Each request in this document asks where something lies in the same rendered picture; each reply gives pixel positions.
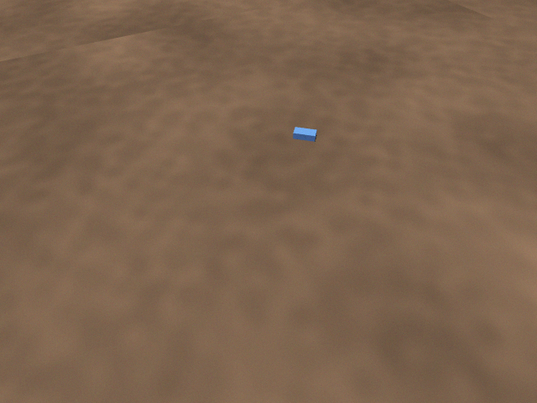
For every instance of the small box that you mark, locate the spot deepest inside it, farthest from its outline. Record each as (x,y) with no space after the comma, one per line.
(304,134)

